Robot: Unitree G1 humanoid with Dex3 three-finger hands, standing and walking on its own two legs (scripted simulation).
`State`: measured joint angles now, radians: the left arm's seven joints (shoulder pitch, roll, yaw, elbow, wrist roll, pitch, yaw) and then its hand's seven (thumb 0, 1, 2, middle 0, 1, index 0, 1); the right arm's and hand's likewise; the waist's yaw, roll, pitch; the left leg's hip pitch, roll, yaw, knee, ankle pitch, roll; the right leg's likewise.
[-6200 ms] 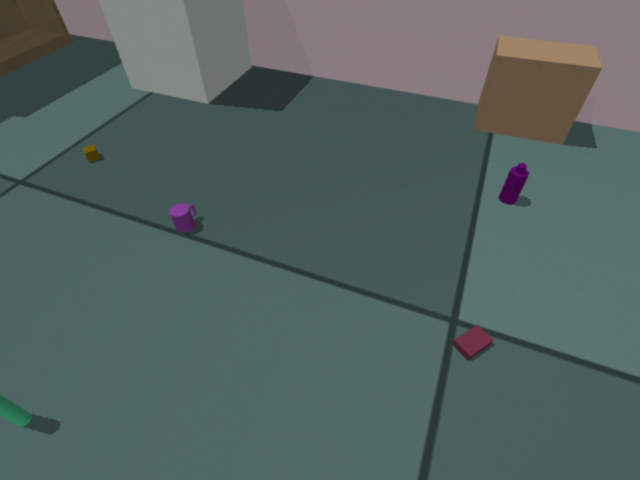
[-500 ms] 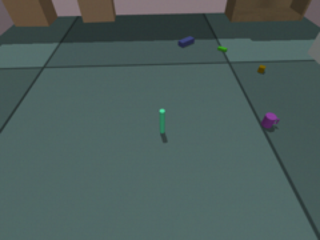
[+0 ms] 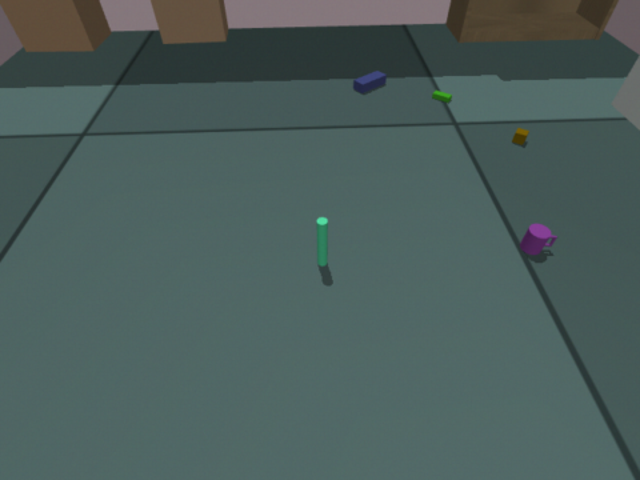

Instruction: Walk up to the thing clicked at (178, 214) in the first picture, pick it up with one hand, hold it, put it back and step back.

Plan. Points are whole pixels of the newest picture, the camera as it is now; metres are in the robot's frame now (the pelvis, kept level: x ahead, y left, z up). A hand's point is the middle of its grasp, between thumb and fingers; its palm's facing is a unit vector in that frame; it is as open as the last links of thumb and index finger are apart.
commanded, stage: stand
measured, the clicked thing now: (539, 239) +1.20 -0.83 -0.73
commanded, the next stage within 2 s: walk up in 0.14 s
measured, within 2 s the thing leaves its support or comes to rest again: neither
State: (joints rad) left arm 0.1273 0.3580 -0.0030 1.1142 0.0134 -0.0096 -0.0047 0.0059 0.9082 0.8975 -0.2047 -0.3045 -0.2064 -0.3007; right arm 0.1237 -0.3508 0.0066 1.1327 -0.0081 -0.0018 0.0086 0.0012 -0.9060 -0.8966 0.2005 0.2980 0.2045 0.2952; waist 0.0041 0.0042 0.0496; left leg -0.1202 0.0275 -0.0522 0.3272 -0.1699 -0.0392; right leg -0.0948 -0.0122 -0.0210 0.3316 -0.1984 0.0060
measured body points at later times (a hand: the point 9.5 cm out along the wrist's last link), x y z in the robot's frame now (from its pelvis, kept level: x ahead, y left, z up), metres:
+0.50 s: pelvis -0.01 +0.05 -0.01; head +0.04 +0.07 +0.44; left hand +0.14 +0.35 -0.15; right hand +0.02 -0.28 -0.11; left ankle +0.01 +0.15 -0.75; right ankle -0.05 -0.09 -0.69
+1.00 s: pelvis +0.00 +0.04 -0.02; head +0.02 +0.01 +0.43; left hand +0.23 +0.26 -0.12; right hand -0.08 -0.27 -0.15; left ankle +0.08 +0.16 -0.72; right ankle -0.04 -0.07 -0.75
